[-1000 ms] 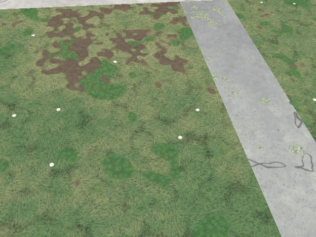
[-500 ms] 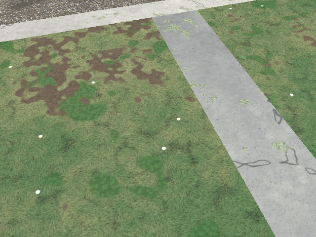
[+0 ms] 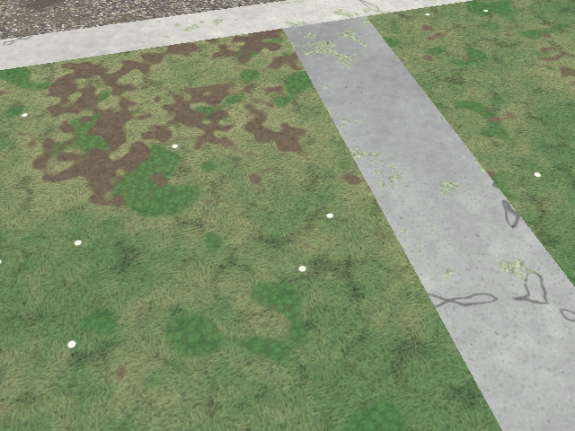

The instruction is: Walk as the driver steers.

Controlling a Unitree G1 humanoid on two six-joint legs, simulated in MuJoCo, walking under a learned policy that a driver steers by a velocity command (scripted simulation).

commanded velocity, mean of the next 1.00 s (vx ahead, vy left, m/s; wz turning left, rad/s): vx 0.00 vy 0.00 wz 0.00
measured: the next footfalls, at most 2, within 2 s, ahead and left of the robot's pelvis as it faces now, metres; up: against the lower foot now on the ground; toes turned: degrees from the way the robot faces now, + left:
right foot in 1.84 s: +0.44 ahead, -0.08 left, +0.00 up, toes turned -1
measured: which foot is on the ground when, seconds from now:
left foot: down 0.00-1.00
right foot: down 0.00-1.00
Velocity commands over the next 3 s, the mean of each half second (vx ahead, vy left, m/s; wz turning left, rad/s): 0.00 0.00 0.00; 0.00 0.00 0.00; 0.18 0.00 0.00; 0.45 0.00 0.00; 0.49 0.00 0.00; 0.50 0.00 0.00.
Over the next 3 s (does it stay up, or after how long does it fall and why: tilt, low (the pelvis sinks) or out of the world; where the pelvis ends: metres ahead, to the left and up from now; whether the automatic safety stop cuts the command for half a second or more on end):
stays up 0.92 0.04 -0.01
